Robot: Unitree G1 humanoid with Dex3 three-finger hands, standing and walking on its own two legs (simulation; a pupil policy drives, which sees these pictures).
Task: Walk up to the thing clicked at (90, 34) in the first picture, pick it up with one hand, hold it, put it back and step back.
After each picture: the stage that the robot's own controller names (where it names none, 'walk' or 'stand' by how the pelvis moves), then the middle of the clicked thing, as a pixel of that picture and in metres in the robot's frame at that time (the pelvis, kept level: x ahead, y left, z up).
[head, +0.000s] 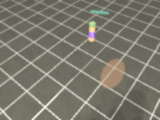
stand; (92, 31) +1.58 -0.07 -0.65
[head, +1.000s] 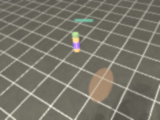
walk; (76, 42) +1.44 +0.22 -0.63
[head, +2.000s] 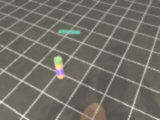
walk; (59, 67) +0.94 +0.30 -0.64
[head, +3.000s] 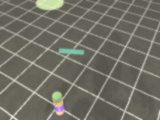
walk; (58, 103) +0.58 +0.21 -0.63
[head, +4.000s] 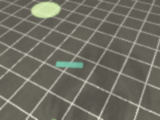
stand; out of the picture +0.39 +0.23 -0.64
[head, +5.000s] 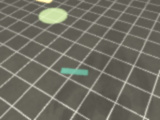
stand; out of the picture +0.36 +0.20 -0.65
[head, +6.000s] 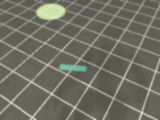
stand; out of the picture +0.37 +0.20 -0.66
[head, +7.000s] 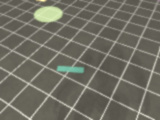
stand; out of the picture +0.38 +0.22 -0.66
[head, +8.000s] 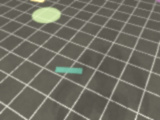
stand; out of the picture +0.37 +0.23 -0.66
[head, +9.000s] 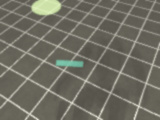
go down; out of the picture +0.37 +0.23 -0.65
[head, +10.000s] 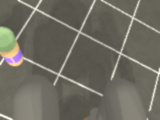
go down; (9, 50) +0.43 +0.29 -0.23
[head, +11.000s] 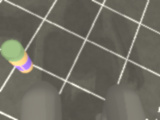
close in; (19, 59) +0.42 +0.29 -0.26
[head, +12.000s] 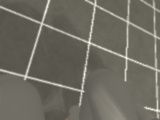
close in; out of the picture +0.39 +0.33 -0.15
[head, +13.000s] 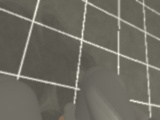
close; out of the picture +0.39 +0.33 -0.15
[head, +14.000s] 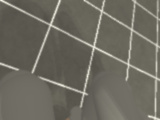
lift; out of the picture +0.34 +0.31 -0.14
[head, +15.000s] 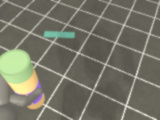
lift; (26, 85) +0.32 +0.19 +0.04
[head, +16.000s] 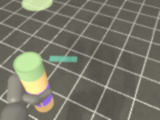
hold; (37, 86) +0.33 +0.17 +0.04
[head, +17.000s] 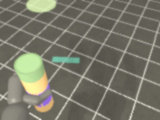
hold; (37, 87) +0.33 +0.17 +0.04
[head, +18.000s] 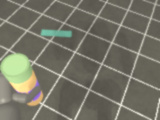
crouch; (26, 84) +0.35 +0.20 -0.02
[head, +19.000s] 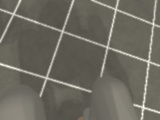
lower; out of the picture +0.46 +0.32 -0.07
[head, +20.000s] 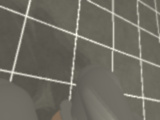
lower; out of the picture +0.42 +0.35 -0.16
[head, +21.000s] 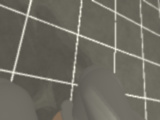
lower; out of the picture +0.41 +0.35 -0.16
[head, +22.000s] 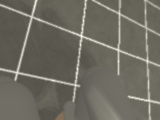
lower; out of the picture +0.39 +0.34 -0.16
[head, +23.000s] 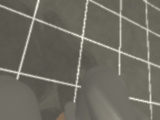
lower; out of the picture +0.38 +0.33 -0.16
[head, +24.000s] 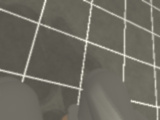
open; out of the picture +0.39 +0.31 -0.16
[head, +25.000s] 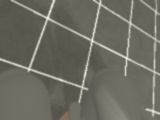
stand; out of the picture +0.37 +0.30 -0.16
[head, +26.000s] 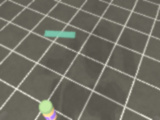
stand; (48, 111) +0.38 +0.22 -0.51
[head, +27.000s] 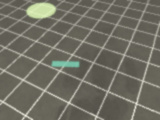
stand; out of the picture +0.36 +0.21 -0.60
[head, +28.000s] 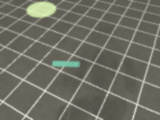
stand; out of the picture +0.35 +0.20 -0.60
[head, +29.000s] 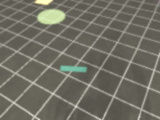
stand; out of the picture +0.38 +0.19 -0.65
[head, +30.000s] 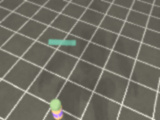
walk; (56, 110) +0.44 +0.17 -0.64
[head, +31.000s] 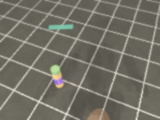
walk; (57, 77) +0.72 +0.26 -0.62
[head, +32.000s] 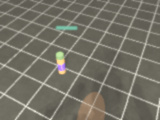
stand; (61, 63) +1.01 +0.25 -0.63
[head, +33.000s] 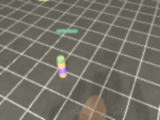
stand; (61, 67) +1.00 +0.24 -0.66
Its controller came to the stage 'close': yes
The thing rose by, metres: 0.68
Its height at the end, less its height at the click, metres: +0.00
